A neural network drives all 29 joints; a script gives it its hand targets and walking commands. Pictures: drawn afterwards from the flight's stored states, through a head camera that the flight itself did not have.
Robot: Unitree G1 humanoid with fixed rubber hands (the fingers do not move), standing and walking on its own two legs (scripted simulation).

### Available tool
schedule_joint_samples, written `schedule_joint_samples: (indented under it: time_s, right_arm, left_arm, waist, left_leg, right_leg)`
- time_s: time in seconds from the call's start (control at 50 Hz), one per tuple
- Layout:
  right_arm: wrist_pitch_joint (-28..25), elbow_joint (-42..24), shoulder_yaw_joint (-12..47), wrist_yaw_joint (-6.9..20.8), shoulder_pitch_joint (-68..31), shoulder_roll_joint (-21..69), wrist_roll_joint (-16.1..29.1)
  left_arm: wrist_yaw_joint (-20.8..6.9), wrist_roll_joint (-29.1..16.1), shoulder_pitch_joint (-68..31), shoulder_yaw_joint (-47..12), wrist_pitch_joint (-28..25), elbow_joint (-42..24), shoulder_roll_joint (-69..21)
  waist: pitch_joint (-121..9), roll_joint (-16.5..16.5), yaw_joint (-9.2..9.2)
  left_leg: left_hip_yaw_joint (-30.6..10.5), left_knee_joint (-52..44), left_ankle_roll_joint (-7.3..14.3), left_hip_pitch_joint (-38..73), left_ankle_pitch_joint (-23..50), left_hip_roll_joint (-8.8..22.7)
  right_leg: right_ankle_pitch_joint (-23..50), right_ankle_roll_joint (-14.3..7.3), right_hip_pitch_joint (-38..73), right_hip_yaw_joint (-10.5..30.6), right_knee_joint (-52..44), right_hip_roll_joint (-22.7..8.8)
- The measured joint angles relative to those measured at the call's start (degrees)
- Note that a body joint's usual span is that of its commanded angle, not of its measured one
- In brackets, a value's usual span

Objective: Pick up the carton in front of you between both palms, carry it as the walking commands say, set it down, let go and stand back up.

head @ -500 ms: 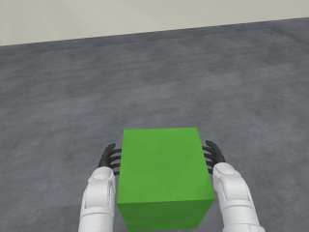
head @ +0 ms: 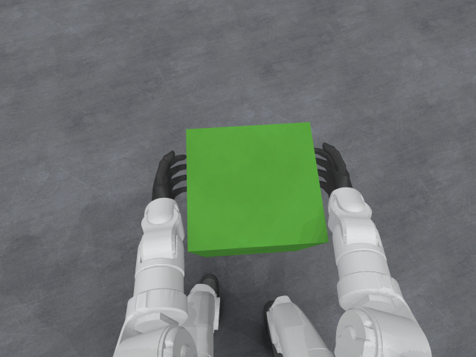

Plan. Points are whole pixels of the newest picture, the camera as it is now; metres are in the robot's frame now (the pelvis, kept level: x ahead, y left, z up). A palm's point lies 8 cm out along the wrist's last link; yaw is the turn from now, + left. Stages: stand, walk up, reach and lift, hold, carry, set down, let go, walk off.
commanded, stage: set down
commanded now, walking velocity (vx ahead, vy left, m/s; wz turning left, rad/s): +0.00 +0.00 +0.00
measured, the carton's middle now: (249, 199) +0.39 -0.01 -0.15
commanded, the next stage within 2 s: none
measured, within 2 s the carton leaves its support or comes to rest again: neither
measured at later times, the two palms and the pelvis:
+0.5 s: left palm (173, 193) +0.42 +0.16 -0.22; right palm (305, 182) +0.44 -0.14 -0.21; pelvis -0.01 -0.02 -0.13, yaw -2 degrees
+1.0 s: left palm (178, 199) +0.45 +0.17 -0.38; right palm (284, 186) +0.48 -0.13 -0.36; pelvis -0.04 -0.01 -0.25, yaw -5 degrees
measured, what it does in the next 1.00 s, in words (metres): lowers itself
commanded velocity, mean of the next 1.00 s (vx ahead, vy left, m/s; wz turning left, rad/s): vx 0.00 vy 0.00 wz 0.00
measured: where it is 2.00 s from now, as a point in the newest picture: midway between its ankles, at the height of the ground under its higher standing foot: (241, 330)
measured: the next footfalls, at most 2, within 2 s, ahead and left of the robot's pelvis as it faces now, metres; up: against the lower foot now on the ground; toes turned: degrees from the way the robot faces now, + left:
none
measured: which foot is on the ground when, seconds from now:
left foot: down 0.00-1.00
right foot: down 0.00-1.00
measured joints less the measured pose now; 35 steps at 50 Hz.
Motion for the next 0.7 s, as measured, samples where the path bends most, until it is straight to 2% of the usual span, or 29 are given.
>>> schedule_joint_samples:
  time_s: [0.1, 0.18, 0.34, 0.46, 0.7]
  right_arm:
    - [-1.6, -2.5, 4.5, -2.3, -0.6, -1.2, 7.1]
    - [-0.4, -3.5, 4.9, -3.3, -1.9, -1.3, 9.6]
    - [2.6, -0.3, 1.8, -4.4, -6.5, -0.8, 7.9]
    - [2.3, 2.7, 1.7, -5.4, -9.7, -1.5, 7.0]
    - [1.3, 5.7, 4.9, -7.0, -17.9, -5.9, 10.9]
  left_arm:
    - [1.2, -4.9, -0.1, -2.8, -1.8, -3.3, 1.9]
    - [1.1, -6.4, -1.7, -3.2, -0.7, -3.8, 3.1]
    - [-0.6, -4.8, -7.3, 0.0, 2.2, 0.9, 4.7]
    - [-0.8, -4.4, -10.6, 1.3, 1.8, 4.1, 6.1]
    - [1.0, -7.5, -17.6, 0.4, 1.1, 5.2, 9.0]
  waist:
    - [-5.1, -0.3, 0.27]
    - [-9.9, -0.8, 0.77]
    - [-15.8, -1.0, 1.76]
    - [-17.8, -0.5, 2.16]
    - [-15.4, -0.4, 2.91]
  left_leg:
    - [-1.1, 8.2, -1.1, -15.6, -2.0, 0.3]
    - [-1.7, 14.2, -2.0, -24.5, -4.0, 0.5]
    - [-2.7, 23.2, -2.9, -35.5, -7.2, 0.0]
    - [-3.2, 29.0, -3.2, -43.4, -8.7, -0.6]
    - [-3.4, 42.0, -3.4, -58.7, -10.9, -1.5]
  right_leg:
    - [-2.3, -0.4, -15.5, -0.9, 8.4, 1.5]
    - [-4.3, -0.8, -24.5, -1.4, 14.7, 2.5]
    - [-7.9, -1.2, -35.2, -2.4, 23.8, 3.4]
    - [-9.7, -1.1, -42.8, -3.0, 29.4, 3.8]
    - [-12.7, 0.4, -57.5, -3.2, 42.4, 5.3]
